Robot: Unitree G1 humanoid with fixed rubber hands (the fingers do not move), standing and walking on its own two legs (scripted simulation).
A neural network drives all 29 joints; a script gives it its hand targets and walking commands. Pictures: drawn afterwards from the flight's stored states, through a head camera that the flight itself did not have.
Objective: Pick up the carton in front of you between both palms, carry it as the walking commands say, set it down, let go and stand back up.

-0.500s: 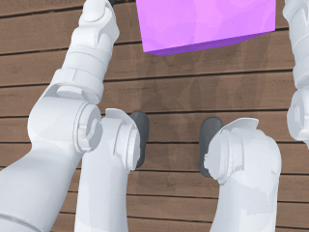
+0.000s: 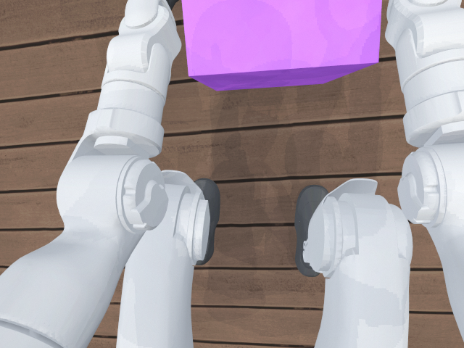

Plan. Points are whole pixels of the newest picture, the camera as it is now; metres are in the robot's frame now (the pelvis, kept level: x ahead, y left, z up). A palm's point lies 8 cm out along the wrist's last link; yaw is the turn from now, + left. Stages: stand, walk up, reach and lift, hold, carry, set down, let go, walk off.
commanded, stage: reach and lift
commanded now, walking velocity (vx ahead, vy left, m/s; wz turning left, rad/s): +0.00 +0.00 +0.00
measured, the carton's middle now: (271, 9) +0.55 -0.03 -0.22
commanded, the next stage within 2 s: none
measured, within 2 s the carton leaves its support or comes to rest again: neither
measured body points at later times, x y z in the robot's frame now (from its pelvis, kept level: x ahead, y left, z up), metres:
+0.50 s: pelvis -0.01 +0.02 +0.11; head +0.26 -0.03 +0.47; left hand +0.51 +0.11 +0.04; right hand +0.51 -0.19 +0.04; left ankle +0.12 +0.14 -0.33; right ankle +0.10 -0.11 -0.33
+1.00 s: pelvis +0.03 +0.01 +0.23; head +0.21 -0.03 +0.65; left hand +0.48 +0.12 +0.20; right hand +0.46 -0.18 +0.19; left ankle +0.12 +0.14 -0.33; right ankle +0.10 -0.11 -0.33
